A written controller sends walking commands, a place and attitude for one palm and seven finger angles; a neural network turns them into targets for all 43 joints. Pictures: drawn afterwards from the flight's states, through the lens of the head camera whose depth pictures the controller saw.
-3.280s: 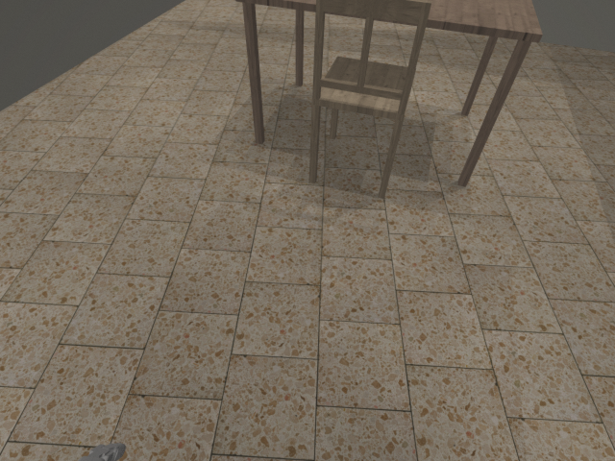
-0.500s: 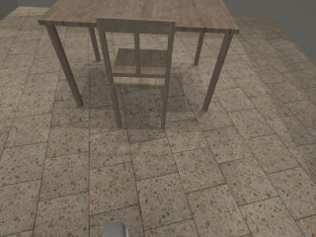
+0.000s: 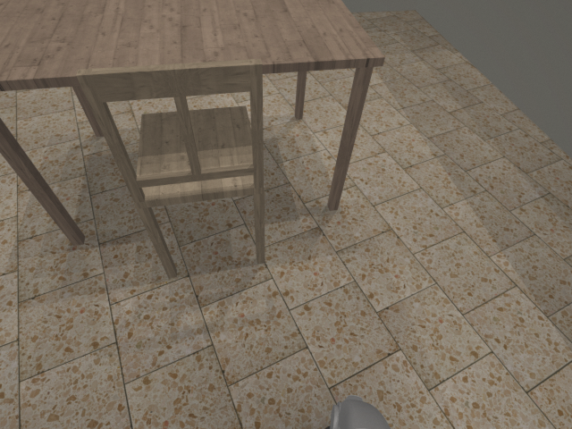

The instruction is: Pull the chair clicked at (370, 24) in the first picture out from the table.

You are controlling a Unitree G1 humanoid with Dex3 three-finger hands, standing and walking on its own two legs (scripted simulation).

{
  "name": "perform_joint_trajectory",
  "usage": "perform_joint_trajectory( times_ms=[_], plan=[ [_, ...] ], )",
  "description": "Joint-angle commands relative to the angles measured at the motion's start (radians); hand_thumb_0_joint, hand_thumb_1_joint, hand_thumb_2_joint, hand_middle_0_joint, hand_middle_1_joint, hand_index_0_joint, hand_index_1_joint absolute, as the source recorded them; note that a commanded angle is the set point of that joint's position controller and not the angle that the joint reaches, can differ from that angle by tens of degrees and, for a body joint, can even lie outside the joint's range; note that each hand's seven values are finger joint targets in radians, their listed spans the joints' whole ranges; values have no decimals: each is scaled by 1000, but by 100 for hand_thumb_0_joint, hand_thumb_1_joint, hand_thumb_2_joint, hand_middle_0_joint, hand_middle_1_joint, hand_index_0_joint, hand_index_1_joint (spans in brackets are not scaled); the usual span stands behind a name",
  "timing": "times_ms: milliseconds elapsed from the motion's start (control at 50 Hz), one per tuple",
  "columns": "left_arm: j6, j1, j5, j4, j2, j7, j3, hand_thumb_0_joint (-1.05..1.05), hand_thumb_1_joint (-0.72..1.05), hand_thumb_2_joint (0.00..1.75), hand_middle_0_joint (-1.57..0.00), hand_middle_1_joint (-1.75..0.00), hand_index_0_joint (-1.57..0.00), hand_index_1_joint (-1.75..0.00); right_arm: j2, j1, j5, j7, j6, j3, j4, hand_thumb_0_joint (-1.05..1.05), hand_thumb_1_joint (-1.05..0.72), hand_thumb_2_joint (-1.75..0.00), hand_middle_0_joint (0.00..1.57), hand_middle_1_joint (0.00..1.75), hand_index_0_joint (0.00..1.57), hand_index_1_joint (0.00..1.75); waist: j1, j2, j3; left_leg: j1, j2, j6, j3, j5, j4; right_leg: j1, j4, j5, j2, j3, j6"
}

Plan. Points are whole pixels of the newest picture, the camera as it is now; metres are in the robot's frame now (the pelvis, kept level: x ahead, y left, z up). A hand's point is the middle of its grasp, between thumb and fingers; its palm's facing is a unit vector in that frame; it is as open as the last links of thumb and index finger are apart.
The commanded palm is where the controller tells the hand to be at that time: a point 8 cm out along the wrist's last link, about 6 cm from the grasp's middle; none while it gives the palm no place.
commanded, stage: turn to face it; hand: left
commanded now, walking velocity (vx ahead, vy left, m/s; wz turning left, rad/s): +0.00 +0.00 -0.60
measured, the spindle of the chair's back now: (188, 137) +0.78 +0.29 -0.11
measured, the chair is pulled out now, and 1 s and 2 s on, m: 0.00 0.00 0.00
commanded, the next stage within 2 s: take the last steps up to it in 0.88 s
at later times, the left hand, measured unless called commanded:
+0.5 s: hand (214, 384) +0.22 +0.13 -0.18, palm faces +0.04 -0.99 -0.10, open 7.3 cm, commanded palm none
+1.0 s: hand out of the picture +0.12 +0.17 -0.17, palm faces +0.19 -0.95 -0.26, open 7.4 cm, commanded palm none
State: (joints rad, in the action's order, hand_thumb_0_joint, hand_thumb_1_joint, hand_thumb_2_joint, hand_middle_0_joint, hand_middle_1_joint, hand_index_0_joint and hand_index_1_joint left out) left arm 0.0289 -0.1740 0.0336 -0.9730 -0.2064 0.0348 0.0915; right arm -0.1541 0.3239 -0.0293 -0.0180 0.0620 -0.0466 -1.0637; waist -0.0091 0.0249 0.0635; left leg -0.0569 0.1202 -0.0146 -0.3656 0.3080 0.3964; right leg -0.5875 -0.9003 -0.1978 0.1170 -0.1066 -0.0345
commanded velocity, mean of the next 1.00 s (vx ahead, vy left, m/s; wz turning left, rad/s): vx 0.01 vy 0.00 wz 0.27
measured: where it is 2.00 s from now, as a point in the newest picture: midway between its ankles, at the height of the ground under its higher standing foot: (275, 408)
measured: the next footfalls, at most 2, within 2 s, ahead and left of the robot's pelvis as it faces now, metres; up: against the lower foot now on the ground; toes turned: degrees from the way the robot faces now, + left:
right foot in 0.12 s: +0.19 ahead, -0.13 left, +0.00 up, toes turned -13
left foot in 0.52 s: +0.15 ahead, +0.08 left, +0.00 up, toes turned +10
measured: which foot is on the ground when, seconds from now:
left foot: down 0.00-0.12, up 0.14-0.50, down 0.52-1.00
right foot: up 0.00-0.10, down 0.12-0.54, up 0.56-0.98, down 1.00-1.00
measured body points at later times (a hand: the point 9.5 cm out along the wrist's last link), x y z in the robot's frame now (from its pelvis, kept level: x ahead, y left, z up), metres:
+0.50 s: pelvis +0.10 -0.02 -0.01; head +0.11 +0.00 +0.43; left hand +0.21 +0.18 -0.17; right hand +0.12 -0.25 -0.16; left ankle +0.11 +0.08 -0.74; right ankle +0.15 -0.12 -0.74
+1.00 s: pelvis +0.10 -0.04 -0.01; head +0.12 -0.04 +0.44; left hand +0.11 +0.22 -0.15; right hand +0.17 -0.27 -0.17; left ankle +0.11 +0.08 -0.74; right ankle +0.10 -0.15 -0.74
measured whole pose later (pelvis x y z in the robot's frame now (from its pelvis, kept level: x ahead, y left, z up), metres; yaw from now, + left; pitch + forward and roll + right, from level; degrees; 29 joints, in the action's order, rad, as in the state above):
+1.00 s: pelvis +0.10 -0.04 -0.01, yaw +9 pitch +0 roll +1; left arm 0.03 -0.20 0.01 -1.01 -0.20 -0.03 0.04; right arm -0.19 0.22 -0.02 -0.01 -0.03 -0.04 -1.02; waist -0.02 -0.01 0.04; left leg -0.28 -0.03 0.02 -0.02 0.20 0.49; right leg -0.22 -0.53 -0.30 0.04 -0.05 -0.05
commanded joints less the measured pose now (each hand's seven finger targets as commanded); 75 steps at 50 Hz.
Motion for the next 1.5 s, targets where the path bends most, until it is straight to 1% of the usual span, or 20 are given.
perform_joint_trajectory(
  times_ms=[0, 80, 100, 120, 140, 240, 460, 520, 700, 940, 1000, 1040, 1120, 1260, 1340, 1400, 1420, 1440, 1460, 1480],
  plan=[
    [-20, 47, -7, 89, -4, 1, -9, 0, 90, 90, -20, -30, -20, -30, -165, 51, 1, -5, -5, -44, 47, 0, -90, -90, 20, 30, 20, 30, -23, -201, 18, 48, 250, 94, 53, -630, -22, 39, 173, -15, -45, -45, 24],
    [-54, -193, 1, 34, -123, -10, 18, 0, 90, 90, -20, -30, -20, -30, -187, 20, 14, 7, -21, -48, 87, 0, -90, -90, 20, 30, 20, 30, 112, -41, -156, -127, 195, 9, 16, -577, 474, 528, 381, 226, -64, -24, 79],
    [-68, -253, 1, 26, -237, -27, 40, 0, 90, 90, -20, -30, -20, -30, -97, 75, 26, 13, -26, -25, 107, 0, -90, -90, 20, 30, 20, 30, 113, 277, -280, -431, 29, -39, 54, 213, 775, 775, 405, 627, 228, 372, 191],
    [-60, -281, -27, 16, -268, -41, 41, 0, 90, 90, -20, -30, -20, -30, -99, 47, 31, -3, -39, -18, 118, 0, -90, -90, 20, 30, 20, 30, 114, 256, -360, -448, -16, -31, 235, 368, 922, 753, 468, 813, 325, 464, 273],
    [-50, -199, -27, 30, -229, -50, 26, 0, 90, 90, -20, -30, -20, -30, -90, 34, 32, -10, -49, -17, 112, 0, -90, -90, 20, 30, 20, 30, 78, 123, -253, -446, 19, -20, 305, 307, 940, 630, 498, 706, 309, 355, 287],
    [-58, 50, -17, 72, -87, -66, -29, 0, 90, 90, -20, -30, -20, -30, -58, 124, 10, -4, -81, 5, 21, 0, -90, -90, 20, 30, 20, 30, -45, 49, -148, -318, 23, -23, 345, 81, 756, 312, 595, 347, 169, 117, 177],
    [-23, -1, -21, 22, -97, -71, -14, 0, 90, 90, -20, -30, -20, -30, -45, 49, 11, 7, -83, 5, 48, 0, -90, -90, 20, 30, 20, 30, -11, 36, -56, -171, -24, -15, 275, -24, 189, 284, 534, -14, 183, 34, 133],
    [-5, 11, -28, 75, -16, -61, -25, 0, 90, 90, -20, -30, -20, -30, -186, 54, -7, 1, -76, -21, 87, 0, -90, -90, 20, 30, 20, 30, -22, -353, 15, -256, 278, 169, 733, -148, -188, 141, 143, -313, -40, -42, -4],
    [-4, -11, -23, 24, -40, -58, -23, 0, 90, 90, -20, -30, -20, -30, -169, -1, 10, -23, -54, -21, 80, 0, -90, -90, 20, 30, 20, 30, -16, -98, -135, 63, 145, 189, 500, -681, -55, 69, -62, -221, -45, 80, -37],
    [-14, -122, -27, -8, -64, -71, -28, 0, 90, 90, -20, -30, -20, -30, -203, -103, 15, 0, -82, -34, 93, 0, -90, -90, 20, 30, 20, 30, 29, -132, -126, -163, 70, 131, 557, -348, 0, 434, 473, -18, -76, 54, -18],
    [-37, -140, -12, -1, -197, -74, -19, 0, 90, 90, -20, -30, -20, -30, -105, -126, 20, 10, -90, -15, 132, 0, -90, -90, 20, 30, 20, 30, 40, 242, -56, -401, -131, 2, 379, 215, 332, 454, 722, -46, 300, 418, 145],
    [-38, -109, -12, 10, -152, -72, -20, 0, 90, 90, -20, -30, -20, -30, -129, -134, 0, 20, -101, -29, 114, 0, -90, -90, 20, 30, 20, 30, 33, 237, 46, -476, -96, 16, 410, 166, 515, 359, 789, -336, 241, 407, 158],
    [-72, -162, -15, -18, -79, -58, -38, 0, 90, 90, -20, -30, -20, -30, -107, -84, -3, 36, -81, -30, 68, 0, -90, -90, 20, 30, 20, 30, 12, 92, 66, -513, -66, 4, 364, -12, 629, 430, 754, -195, 146, 240, 123],
    [-90, -275, -4, -70, -87, -52, -32, 0, 90, 90, -20, -30, -20, -30, -94, -197, 1, 40, -61, -22, 104, 0, -90, -90, 20, 30, 20, 30, 63, 98, 72, -526, -22, -4, 317, 12, 454, 507, 768, -181, 187, 240, 187],
    [-85, -287, -1, -99, -103, -48, -27, 0, 90, 90, -20, -30, -20, -30, -67, -203, 7, 41, -42, -10, 107, 0, -90, -90, 20, 30, 20, 30, 63, 131, 47, -388, -50, 17, 276, 61, 272, 480, 717, -100, 179, 210, 196],
    [-75, -252, -14, -116, -88, -43, -26, 0, 90, 90, -20, -30, -20, -30, -79, -50, 8, 28, -22, -10, 48, 0, -90, -90, 20, 30, 20, 30, -8, 55, -7, -64, -91, 19, 217, -68, 67, 327, 573, -137, 91, 108, 134],
    [-73, -251, -18, -113, -55, -39, -34, 0, 90, 90, -20, -30, -20, -30, -125, 39, 8, 18, -13, -18, 15, 0, -90, -90, 20, 30, 20, 30, -47, -63, -46, 100, -33, 38, 303, -23, 15, 224, 418, -126, 44, 68, 102],
    [-73, -240, -23, -89, -1, -31, -43, 0, 90, 90, -20, -30, -20, -30, -220, 156, -2, 8, -6, -42, -9, 0, -90, -90, 20, 30, 20, 30, -90, -295, -108, 220, 204, 113, 621, 70, -95, 58, 148, -234, -52, -33, 52],
    [-76, -174, -14, -50, -7, -33, -45, 0, 90, 90, -20, -30, -20, -30, -265, 229, -1, 0, -15, -51, -17, 0, -90, -90, 20, 30, 20, 30, -113, -289, -71, 198, 320, 190, 782, 93, -199, -56, -55, -376, -87, -3, 49],
    [-74, -141, -5, -43, -20, -34, -37, 0, 90, 90, -20, -30, -20, -30, -250, 186, 0, -3, -20, -44, -11, 0, -90, -90, 20, 30, 20, 30, -98, -184, -31, 121, 327, 211, 748, 135, -215, -71, -152, -353, -40, 57, 64]
  ],
)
